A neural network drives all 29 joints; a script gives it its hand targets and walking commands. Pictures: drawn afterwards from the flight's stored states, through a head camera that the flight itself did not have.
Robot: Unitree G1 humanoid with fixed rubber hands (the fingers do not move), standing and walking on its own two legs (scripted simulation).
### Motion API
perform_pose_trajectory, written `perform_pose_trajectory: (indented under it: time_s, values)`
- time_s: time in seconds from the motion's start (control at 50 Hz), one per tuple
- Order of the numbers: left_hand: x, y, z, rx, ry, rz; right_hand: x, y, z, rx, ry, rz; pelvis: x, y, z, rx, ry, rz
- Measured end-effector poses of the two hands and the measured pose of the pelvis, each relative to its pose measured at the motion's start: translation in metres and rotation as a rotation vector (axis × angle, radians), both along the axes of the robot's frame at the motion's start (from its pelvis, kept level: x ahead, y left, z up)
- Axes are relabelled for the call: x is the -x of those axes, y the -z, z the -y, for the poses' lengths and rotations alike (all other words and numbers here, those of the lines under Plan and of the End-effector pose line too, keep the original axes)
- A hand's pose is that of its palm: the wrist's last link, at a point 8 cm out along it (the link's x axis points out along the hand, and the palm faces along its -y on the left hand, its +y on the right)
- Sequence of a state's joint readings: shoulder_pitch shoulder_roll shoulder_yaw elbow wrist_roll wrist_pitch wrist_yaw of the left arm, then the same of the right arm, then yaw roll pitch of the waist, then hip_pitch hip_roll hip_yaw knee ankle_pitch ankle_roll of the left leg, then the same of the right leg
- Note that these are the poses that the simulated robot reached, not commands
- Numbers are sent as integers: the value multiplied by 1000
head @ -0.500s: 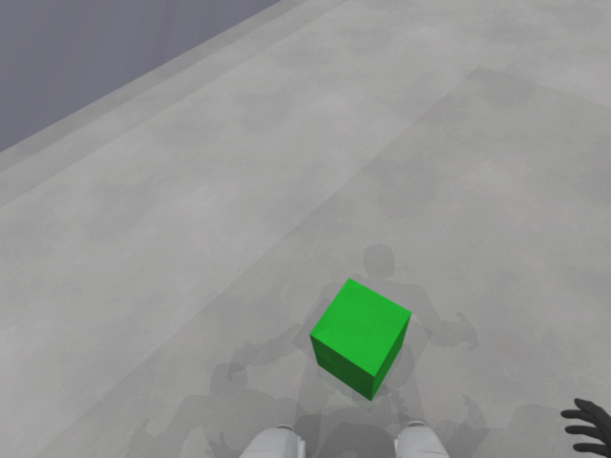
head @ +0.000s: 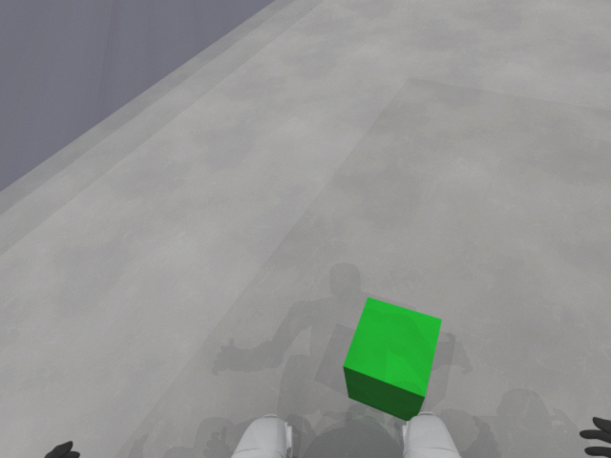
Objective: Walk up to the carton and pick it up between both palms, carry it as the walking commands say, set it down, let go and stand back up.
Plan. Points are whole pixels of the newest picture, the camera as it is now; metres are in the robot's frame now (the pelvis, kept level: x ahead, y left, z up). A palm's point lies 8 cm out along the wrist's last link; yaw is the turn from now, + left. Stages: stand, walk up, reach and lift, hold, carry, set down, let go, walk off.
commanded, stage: walk up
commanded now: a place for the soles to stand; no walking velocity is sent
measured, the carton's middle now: (391, 361) +0.43 -0.12 -0.55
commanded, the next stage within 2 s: none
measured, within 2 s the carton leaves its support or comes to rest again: neither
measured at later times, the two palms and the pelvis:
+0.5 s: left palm (64, 411) +0.21 +0.41 -0.08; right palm out of the picture +0.06 -0.22 -0.06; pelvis +0.02 +0.12 +0.03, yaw -16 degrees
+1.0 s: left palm (104, 376) +0.25 +0.34 -0.05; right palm out of the picture -0.04 -0.22 -0.06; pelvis +0.02 +0.10 +0.04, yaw -24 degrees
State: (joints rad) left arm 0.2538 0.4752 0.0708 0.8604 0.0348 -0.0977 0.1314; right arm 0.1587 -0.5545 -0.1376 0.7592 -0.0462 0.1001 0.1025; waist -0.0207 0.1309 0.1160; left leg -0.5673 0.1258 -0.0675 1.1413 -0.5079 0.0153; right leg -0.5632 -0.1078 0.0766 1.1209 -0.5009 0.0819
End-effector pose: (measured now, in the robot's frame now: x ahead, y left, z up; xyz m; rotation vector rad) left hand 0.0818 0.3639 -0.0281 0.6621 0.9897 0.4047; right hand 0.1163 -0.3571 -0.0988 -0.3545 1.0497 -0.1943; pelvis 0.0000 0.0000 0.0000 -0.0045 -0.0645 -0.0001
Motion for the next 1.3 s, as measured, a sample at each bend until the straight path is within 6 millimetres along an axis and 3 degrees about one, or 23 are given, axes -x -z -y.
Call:
perform_pose_trajectory:
  time_s: [0.08, 0.2, 0.3, 0.44, 0.62, 0.72, 0.78, 1.0, 1.14, 1.3]
  values:
    - [-24, 21, -35, 33, 28, -30, 6, 6, -40, 10, 37, 40, -1, 11, -41, -36, 52, 2]
    - [-62, 36, -47, 121, 115, -52, 32, 9, -93, -31, 122, 0, -7, 4, -65, -17, 128, -26]
    - [-77, 48, -45, 191, 177, -87, 40, 5, -114, -20, 178, -21, -15, 0, -83, 10, 168, -38]
    - [-104, 55, -49, 266, 218, -123, 42, -28, -135, 47, 225, 41, -23, -16, -116, 3, 243, -24]
    - [-154, 43, -29, 311, 352, -116, 105, -58, -138, 106, 354, -23, -21, -37, -123, 22, 343, -8]
    - [-165, 40, -11, 296, 403, -135, 140, -53, -127, 100, 428, -58, -20, -35, -114, 23, 389, -15]
    - [-168, 38, -4, 274, 432, -123, 151, -45, -123, 80, 467, -61, -16, -31, -109, 31, 396, -14]
    - [-166, 27, 19, 299, 414, -137, 157, -34, -138, -9, 460, -108, -20, -44, -99, 3, 420, -4]
    - [-157, 21, 27, 277, 397, -173, 144, -37, -123, -31, 466, -103, -18, -51, -85, -30, 409, -18]
    - [-151, 14, 36, 284, 384, -214, 135, -43, -112, -33, 471, -113, -25, -61, -83, -51, 420, -31]
